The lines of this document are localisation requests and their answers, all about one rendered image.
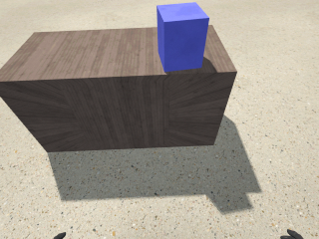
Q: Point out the carton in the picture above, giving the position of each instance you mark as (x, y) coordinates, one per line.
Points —
(182, 31)

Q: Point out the right robot hand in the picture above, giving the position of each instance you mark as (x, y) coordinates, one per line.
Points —
(293, 235)

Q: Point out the pedestal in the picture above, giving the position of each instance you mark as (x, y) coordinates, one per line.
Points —
(106, 89)

